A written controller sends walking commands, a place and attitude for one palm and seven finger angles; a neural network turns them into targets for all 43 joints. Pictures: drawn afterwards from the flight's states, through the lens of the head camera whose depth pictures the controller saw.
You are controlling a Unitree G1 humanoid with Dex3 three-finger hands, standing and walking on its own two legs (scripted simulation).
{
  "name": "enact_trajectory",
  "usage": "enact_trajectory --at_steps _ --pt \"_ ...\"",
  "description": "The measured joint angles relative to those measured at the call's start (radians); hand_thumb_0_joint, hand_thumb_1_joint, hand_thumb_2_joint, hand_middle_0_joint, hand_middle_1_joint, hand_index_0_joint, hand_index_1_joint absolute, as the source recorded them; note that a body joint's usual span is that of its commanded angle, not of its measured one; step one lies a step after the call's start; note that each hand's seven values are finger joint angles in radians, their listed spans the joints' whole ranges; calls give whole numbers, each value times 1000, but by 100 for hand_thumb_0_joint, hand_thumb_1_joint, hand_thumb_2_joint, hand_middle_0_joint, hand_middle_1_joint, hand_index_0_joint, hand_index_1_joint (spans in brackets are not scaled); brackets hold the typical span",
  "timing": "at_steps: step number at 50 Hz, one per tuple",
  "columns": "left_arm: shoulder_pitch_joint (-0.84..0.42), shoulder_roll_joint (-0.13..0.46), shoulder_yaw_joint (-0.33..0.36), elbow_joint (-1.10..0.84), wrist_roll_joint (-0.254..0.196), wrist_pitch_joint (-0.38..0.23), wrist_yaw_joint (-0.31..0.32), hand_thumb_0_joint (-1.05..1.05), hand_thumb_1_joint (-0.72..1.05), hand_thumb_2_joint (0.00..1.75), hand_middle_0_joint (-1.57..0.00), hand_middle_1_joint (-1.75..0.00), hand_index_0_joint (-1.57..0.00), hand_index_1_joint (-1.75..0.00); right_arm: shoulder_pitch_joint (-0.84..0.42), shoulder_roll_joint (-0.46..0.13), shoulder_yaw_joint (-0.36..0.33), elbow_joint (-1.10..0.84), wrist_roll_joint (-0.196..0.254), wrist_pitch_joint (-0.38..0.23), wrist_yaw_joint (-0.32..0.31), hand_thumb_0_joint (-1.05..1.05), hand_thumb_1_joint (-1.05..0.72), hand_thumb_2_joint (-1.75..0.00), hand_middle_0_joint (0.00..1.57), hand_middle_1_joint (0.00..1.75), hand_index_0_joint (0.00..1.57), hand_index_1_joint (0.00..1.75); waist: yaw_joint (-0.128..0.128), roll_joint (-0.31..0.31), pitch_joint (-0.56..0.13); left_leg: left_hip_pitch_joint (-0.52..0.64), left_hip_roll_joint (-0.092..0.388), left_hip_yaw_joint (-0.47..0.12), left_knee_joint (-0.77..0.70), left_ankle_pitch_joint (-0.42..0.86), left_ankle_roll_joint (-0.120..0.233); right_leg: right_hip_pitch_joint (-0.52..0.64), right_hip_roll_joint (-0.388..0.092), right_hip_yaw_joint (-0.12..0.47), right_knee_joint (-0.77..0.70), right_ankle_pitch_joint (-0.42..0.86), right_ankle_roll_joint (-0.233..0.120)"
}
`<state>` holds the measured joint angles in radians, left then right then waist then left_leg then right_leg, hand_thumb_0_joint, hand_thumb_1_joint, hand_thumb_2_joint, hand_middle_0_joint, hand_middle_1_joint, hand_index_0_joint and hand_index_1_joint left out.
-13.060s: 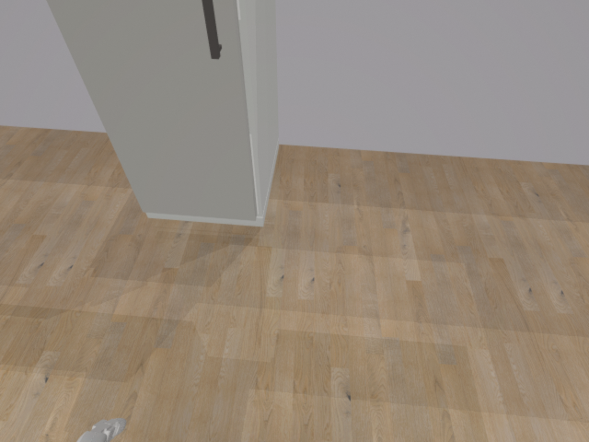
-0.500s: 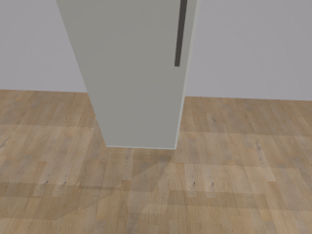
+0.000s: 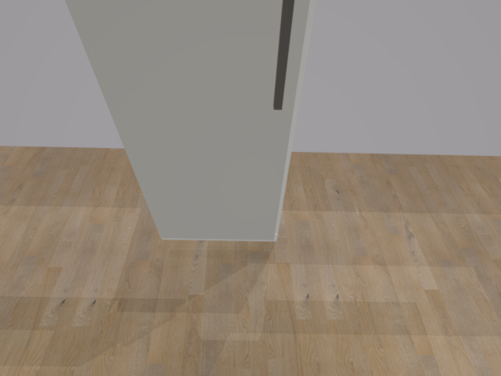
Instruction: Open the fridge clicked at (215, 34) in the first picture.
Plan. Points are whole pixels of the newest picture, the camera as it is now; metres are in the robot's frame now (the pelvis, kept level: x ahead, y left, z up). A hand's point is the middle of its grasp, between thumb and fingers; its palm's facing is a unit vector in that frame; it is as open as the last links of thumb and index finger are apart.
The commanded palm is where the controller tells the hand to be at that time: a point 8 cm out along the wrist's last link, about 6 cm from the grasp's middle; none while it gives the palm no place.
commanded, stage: look again from close up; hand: right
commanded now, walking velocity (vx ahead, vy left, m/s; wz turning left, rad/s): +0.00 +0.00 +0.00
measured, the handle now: (284, 25) +0.72 -0.03 +0.22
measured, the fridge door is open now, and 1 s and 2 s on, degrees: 0 0 0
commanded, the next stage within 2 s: shuffle to correct the standing spot in 0.30 s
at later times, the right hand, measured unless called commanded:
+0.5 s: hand out of the picture +0.00 -0.17 -0.18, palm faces +0.02 +0.98 -0.19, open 7.4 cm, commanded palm none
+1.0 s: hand out of the picture +0.01 -0.11 -0.19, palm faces +0.08 +0.99 -0.09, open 7.4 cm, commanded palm none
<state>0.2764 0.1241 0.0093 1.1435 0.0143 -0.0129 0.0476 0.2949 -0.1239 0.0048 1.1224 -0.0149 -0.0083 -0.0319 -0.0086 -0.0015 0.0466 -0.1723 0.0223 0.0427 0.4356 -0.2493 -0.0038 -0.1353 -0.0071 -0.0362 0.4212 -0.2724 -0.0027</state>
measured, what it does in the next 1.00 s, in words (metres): walks ahead: right foot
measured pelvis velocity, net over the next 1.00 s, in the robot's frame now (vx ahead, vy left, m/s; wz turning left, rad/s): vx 0.12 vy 0.02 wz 0.01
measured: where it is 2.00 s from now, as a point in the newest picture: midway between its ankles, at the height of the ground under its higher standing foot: (223, 373)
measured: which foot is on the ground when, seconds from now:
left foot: down 0.00-1.00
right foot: down 0.00-0.70, up 0.72-0.98, down 1.00-1.00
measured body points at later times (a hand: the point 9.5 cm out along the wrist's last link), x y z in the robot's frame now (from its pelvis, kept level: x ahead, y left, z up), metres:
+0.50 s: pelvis +0.00 +0.00 +0.00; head +0.01 +0.00 +0.45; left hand -0.01 +0.22 -0.16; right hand +0.00 -0.22 -0.16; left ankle -0.01 +0.12 -0.74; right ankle -0.03 -0.11 -0.74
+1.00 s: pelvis +0.12 +0.02 -0.02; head +0.16 +0.01 +0.42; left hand +0.20 +0.25 -0.17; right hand +0.01 -0.16 -0.18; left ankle +0.00 +0.12 -0.74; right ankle +0.20 -0.09 -0.75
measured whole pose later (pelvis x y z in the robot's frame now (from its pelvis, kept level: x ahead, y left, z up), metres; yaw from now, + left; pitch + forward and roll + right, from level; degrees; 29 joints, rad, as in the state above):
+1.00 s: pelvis +0.12 +0.02 -0.02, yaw +0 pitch +0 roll +1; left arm 0.17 0.16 0.05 1.01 0.03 -0.06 0.02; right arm 0.48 -0.08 -0.02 1.16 -0.03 -0.03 -0.01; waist -0.02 0.02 0.08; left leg -0.07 -0.01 0.09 0.61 -0.49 0.03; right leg -0.40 -0.08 -0.14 0.63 -0.21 -0.04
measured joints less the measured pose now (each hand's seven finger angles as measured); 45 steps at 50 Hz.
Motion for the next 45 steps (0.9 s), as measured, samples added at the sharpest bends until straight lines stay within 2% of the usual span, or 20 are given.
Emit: enact_trajectory --at_steps 9,22,26,29,32,34,35,37,40,42,45 --pt "-25 24 0 -10 0 -1 -1 2 93 90 -20 -30 -20 -30 -9 -7 4 8 -2 2 -1 1 -91 -90 20 30 20 29 1 1 -2 15 3 -3 -15 4 -3 18 4 -3 -22 7 -2" --pt "-10 21 -10 -7 2 1 -9 1 92 90 -20 -30 -20 -30 -23 -23 2 1 -1 0 2 0 -91 -90 20 30 20 29 3 -3 -5 19 5 -3 -27 14 -4 24 6 -3 -38 19 -3" --pt "16 12 -4 -8 10 5 -14 1 92 90 -20 -30 -20 -30 -4 -25 -7 -3 -8 9 11 0 -91 -90 20 30 20 29 5 4 -20 -2 7 -10 20 -18 1 16 7 -10 -11 -2 -5" --pt "49 4 5 -14 15 9 -17 1 91 90 -20 -30 -20 -30 24 -28 -19 -8 -15 17 24 0 -91 -90 20 30 20 29 9 10 -37 -30 9 -15 89 -94 15 8 7 -17 15 -33 -6" --pt "83 1 16 -20 17 4 -16 1 91 90 -20 -30 -20 -30 51 -29 -31 -16 -21 19 36 0 -91 -90 20 30 20 29 14 10 -42 -49 11 3 134 -107 27 3 1 -23 48 -66 1" --pt "108 5 22 -18 16 1 -13 1 91 90 -20 -30 -20 -30 61 -24 -38 -18 -22 12 41 0 -91 -90 20 30 20 29 20 -11 -41 -36 -4 21 134 -105 25 -7 -19 -8 90 -99 11" --pt "120 8 24 -16 14 0 -12 1 91 90 -21 -30 -20 -30 65 -21 -41 -21 -22 4 41 0 -91 -90 20 30 20 29 21 -24 -41 -29 -15 35 134 -120 30 -24 -32 2 131 -120 1" --pt "126 9 23 -5 13 11 -15 1 91 90 -20 -30 -20 -30 76 -17 -48 -29 -18 -23 32 0 -91 -90 20 30 20 29 12 -26 -40 -11 -24 58 125 -142 45 -104 -41 3 320 -199 -15" --pt "92 18 33 -7 13 21 -23 1 91 90 -20 -30 -20 -30 103 -2 -49 -29 -18 -44 14 0 -91 -90 20 30 20 29 -7 -18 -21 40 -29 71 72 -137 56 -242 -47 -13 584 -222 -17" --pt "52 26 41 -26 13 21 -29 1 91 90 -20 -30 -20 -30 126 11 -44 -15 -22 -43 10 0 -91 -90 20 30 20 29 -8 -11 -11 73 -31 72 33 -133 54 -307 -60 -33 612 -193 -11" --pt "-17 29 47 -69 11 11 -38 1 91 90 -20 -30 -20 -30 152 25 -36 14 -26 -35 11 0 -91 -90 20 30 20 29 -5 4 4 117 -32 68 -7 -138 46 -350 -78 -60 490 -118 -11"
